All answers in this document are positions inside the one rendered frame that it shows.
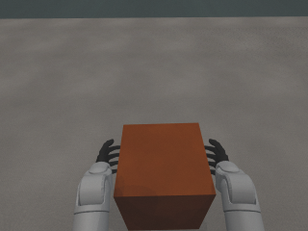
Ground robot right forearm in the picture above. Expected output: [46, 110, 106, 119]
[215, 161, 265, 231]

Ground robot left forearm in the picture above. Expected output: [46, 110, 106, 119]
[72, 162, 113, 231]

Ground robot right hand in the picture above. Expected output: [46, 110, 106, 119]
[204, 139, 229, 175]

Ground carton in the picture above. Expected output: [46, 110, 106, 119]
[114, 122, 217, 231]

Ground robot left hand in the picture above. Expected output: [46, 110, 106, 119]
[96, 139, 120, 174]

